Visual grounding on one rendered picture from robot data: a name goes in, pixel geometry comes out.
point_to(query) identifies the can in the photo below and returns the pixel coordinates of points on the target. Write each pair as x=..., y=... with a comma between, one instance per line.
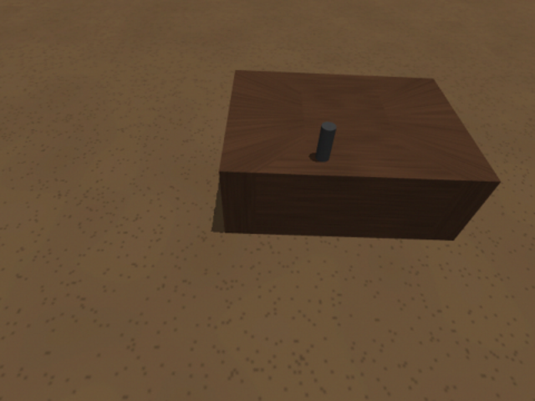
x=325, y=141

